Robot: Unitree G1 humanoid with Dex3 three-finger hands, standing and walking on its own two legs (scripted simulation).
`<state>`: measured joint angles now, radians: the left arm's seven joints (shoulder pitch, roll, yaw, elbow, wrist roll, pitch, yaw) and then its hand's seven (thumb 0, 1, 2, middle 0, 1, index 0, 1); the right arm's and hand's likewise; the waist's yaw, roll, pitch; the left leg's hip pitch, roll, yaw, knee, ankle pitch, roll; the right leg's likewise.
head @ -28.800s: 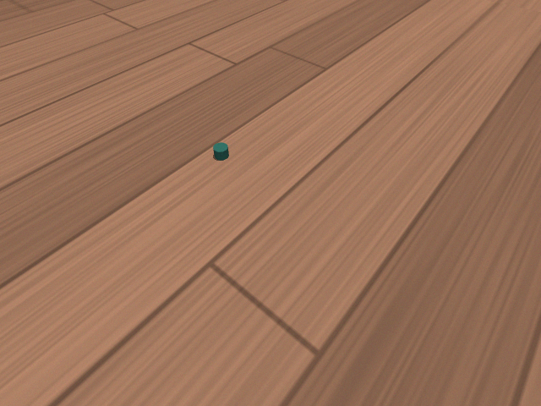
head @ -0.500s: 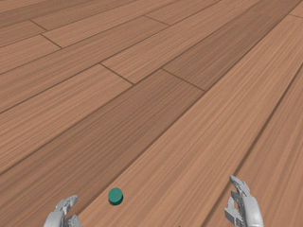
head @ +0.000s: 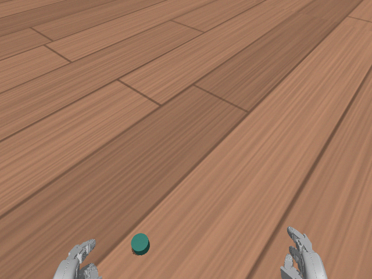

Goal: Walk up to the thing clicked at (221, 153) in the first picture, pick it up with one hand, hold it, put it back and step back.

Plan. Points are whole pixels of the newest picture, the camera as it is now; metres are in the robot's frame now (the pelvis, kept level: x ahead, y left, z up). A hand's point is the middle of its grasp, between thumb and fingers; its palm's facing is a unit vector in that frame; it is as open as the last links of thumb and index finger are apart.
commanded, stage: home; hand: left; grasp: from above
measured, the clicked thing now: (140, 244) +0.44 +0.20 -0.69
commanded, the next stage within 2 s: stand in 1.20 s
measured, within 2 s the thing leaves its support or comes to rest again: neither
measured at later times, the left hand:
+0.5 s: hand out of the picture +0.16 +0.18 -0.04, palm faces +0.04 -0.98 -0.21, open 7.4 cm
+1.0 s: hand out of the picture +0.17 +0.18 -0.04, palm faces +0.04 -0.98 -0.21, open 7.4 cm
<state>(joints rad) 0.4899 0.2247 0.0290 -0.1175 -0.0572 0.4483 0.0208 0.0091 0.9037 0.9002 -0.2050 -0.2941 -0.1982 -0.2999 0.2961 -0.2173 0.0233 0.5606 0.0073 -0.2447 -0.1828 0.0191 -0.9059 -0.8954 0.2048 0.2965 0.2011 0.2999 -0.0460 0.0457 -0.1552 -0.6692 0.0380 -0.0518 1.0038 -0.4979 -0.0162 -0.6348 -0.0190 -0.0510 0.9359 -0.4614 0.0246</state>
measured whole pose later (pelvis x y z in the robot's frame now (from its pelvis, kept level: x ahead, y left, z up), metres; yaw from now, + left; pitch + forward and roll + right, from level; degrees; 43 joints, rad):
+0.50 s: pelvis +0.00 +0.00 +0.00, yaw +0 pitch +9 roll -3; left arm 0.49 0.23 0.03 -0.14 -0.06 0.46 0.02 0.01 0.91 0.90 -0.21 -0.29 -0.20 -0.30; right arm 0.29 -0.21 0.03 0.55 0.01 -0.25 -0.18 0.02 -0.91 -0.90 0.21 0.30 0.20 0.30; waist -0.04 0.04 -0.15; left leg -0.68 0.04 -0.06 1.01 -0.50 -0.02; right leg -0.65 -0.02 -0.05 0.94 -0.46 0.02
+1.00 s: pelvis +0.00 +0.00 +0.00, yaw +0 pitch +10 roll -3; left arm 0.50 0.23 0.03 -0.15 -0.06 0.45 0.02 0.01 0.91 0.90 -0.21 -0.29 -0.20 -0.30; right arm 0.29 -0.21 0.02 0.55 0.01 -0.24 -0.18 0.02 -0.91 -0.90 0.21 0.30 0.20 0.30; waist -0.04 0.04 -0.16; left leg -0.69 0.04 -0.06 1.02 -0.51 -0.02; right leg -0.65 -0.02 -0.05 0.95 -0.47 0.02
